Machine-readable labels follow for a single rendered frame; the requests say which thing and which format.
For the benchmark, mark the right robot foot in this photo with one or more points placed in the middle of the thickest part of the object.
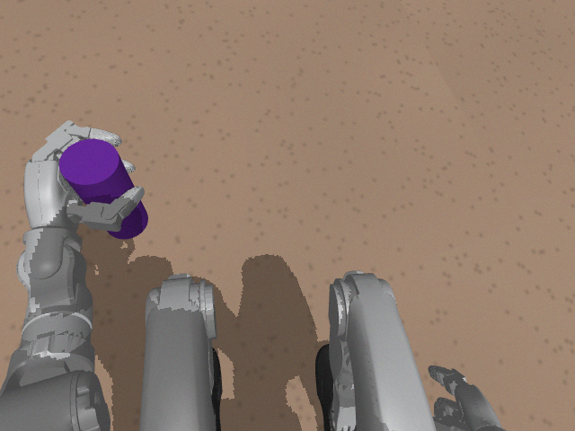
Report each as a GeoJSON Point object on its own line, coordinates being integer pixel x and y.
{"type": "Point", "coordinates": [324, 385]}

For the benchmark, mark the left robot hand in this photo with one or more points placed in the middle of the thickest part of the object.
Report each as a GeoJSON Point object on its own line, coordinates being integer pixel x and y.
{"type": "Point", "coordinates": [51, 201]}

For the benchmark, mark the left robot arm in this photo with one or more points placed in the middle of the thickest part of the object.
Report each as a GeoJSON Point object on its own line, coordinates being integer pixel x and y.
{"type": "Point", "coordinates": [50, 383]}

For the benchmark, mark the can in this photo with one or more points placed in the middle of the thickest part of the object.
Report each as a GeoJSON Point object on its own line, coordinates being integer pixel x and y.
{"type": "Point", "coordinates": [95, 171]}

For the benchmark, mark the right robot hand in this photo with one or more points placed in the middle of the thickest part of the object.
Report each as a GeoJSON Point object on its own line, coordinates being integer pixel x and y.
{"type": "Point", "coordinates": [471, 410]}

